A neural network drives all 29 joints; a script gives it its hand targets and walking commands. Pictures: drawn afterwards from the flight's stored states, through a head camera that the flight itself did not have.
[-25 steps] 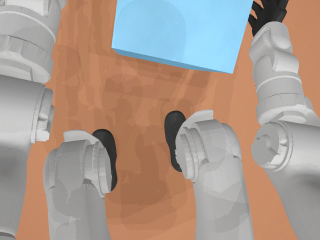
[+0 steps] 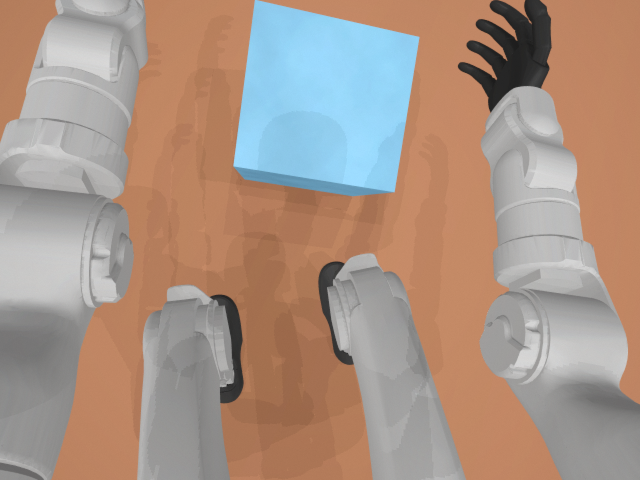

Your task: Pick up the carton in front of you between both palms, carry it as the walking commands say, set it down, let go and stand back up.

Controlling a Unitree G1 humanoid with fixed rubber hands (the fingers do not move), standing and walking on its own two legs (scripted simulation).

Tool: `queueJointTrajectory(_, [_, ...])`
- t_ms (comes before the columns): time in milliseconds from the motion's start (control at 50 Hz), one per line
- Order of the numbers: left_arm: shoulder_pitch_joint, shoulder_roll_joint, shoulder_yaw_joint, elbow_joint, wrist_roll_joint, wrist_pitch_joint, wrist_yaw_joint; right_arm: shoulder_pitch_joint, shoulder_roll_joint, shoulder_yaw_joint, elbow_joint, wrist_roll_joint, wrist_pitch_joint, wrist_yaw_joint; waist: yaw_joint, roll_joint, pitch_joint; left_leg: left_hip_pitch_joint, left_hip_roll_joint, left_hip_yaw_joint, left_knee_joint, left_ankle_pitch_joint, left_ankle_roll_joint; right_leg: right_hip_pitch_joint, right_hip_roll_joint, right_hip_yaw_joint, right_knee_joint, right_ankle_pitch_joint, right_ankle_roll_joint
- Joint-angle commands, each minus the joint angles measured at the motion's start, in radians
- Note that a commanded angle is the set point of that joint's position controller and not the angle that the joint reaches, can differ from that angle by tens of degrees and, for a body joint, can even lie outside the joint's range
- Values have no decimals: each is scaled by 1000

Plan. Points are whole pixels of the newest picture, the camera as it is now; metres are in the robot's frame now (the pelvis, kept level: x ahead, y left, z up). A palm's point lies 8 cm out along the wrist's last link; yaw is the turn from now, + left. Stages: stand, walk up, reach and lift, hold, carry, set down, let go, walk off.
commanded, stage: set down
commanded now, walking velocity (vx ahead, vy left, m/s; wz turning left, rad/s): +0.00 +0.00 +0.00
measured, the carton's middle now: (315, 121) +0.51 -0.10 -0.35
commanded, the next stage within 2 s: let go in 0.50 s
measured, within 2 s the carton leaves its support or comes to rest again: neither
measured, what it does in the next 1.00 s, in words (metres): rises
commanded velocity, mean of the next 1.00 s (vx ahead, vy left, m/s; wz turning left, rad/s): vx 0.00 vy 0.00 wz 0.00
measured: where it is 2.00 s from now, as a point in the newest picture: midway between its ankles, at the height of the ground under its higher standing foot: (286, 347)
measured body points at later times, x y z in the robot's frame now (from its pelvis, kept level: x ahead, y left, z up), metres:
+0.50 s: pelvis +0.02 +0.00 +0.13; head +0.33 +0.00 +0.46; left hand +0.61 +0.10 +0.04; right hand +0.48 -0.28 +0.04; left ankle +0.09 +0.12 -0.44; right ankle +0.12 -0.12 -0.44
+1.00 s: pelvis +0.07 -0.02 +0.25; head +0.28 -0.01 +0.65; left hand +0.45 +0.15 +0.14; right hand +0.39 -0.26 +0.15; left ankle +0.09 +0.12 -0.44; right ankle +0.12 -0.12 -0.44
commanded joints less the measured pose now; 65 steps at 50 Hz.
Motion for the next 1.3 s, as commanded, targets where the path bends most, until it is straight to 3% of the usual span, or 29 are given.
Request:
queueJointTrajectory(0, [-284, 65, 10, -141, 18, 0, -3, -162, -141, -27, -132, -7, -5, 11, -81, 162, -1132, 620, -48, 73, -206, 177, 7, 610, 25, -146, -197, 352, 47])
queueJointTrajectory(200, [-219, 28, 36, -257, 59, 45, -4, -66, -150, -46, -215, -10, 34, 53, -80, 213, -1224, 868, -57, 65, -367, 339, -6, 690, 37, -157, -360, 458, 46])
queueJointTrajectory(440, [-128, 7, 92, -219, 92, 35, -33, -4, -114, -67, -216, -56, 26, 85, -74, 156, -1120, 992, -53, 38, -619, 384, -4, 849, 35, -136, -597, 500, 48])
queueJointTrajectory(520, [-69, -18, 126, -188, 122, 21, -40, 34, -89, -71, -193, -87, 12, 101, -56, 136, -1083, 1020, -49, 31, -695, 388, -6, 903, 30, -127, -667, 496, 45])
queueJointTrajectory(600, [85, -78, 167, -232, 163, 4, -16, 154, -84, -58, -222, -129, -10, 137, -38, 116, -1155, 1122, -51, 23, -767, 490, -14, 1034, 31, -121, -726, 577, 34])
queueJointTrajectory(680, [295, -181, 196, -376, 195, -18, 39, 323, -94, -20, -285, -175, -31, 189, -21, 96, -1182, 1237, -59, 23, -845, 576, -28, 1172, 34, -110, -784, 639, 14])
queueJointTrajectory(760, [493, -260, 204, -546, 207, -40, 102, 472, -121, 41, -332, -193, -47, 237, 2, 58, -1062, 1268, -60, 30, -945, 509, -37, 1320, 27, -84, -859, 603, -7])
queueJointTrajectory(840, [645, -286, 183, -660, 183, -63, 126, 615, -129, 114, -345, -177, -69, 263, 18, 24, -890, 1280, -55, 40, -1043, 374, -36, 1469, 14, -51, -947, 523, -19])
queueJointTrajectory(980, [967, -274, 146, -637, 147, -134, 100, 900, -116, 232, -349, -125, -126, 264, 50, -45, -654, 1311, -44, 53, -1153, 283, -15, 1696, -6, 3, -1064, 488, -10])
queueJointTrajectory(1140, [1270, -222, 113, -620, 114, -206, 55, 1189, -97, 327, -454, -78, -170, 219, 90, -102, -528, 1438, -39, 50, -1252, 378, 3, 1936, -21, 47, -1142, 736, 8])
queueJointTrajectory(1200, [1360, -209, 100, -634, 103, -222, 41, 1269, -104, 344, -483, -72, -175, 207, 105, -90, -463, 1532, -32, 45, -1302, 427, 4, 1982, -16, 49, -1185, 766, 10])
queueJointTrajectory(1280, [1457, -198, 84, -652, 90, -235, 22, 1322, -117, 352, -487, -70, -178, 202, 134, -35, -356, 1707, -17, 31, -1362, 511, -5, 1963, 1, 33, -1260, 695, 7])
